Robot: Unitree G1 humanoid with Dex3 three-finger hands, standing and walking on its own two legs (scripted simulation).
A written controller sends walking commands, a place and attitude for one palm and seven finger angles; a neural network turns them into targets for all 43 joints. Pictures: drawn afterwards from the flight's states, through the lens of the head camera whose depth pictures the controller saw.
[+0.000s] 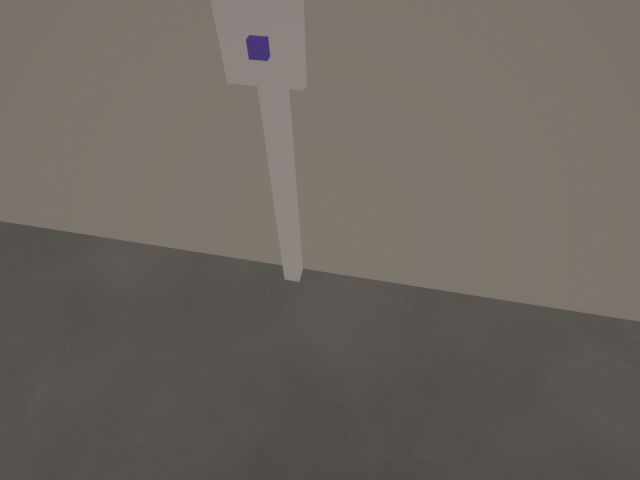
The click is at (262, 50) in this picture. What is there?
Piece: button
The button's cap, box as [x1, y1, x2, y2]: [246, 35, 269, 60]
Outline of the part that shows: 249,35 246,39 249,59 267,60 269,57 267,37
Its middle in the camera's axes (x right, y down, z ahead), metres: -0.13 -0.39 +0.80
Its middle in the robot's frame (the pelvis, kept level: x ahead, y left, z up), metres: +0.88 +0.17 +0.13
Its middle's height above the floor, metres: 0.91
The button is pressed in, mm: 0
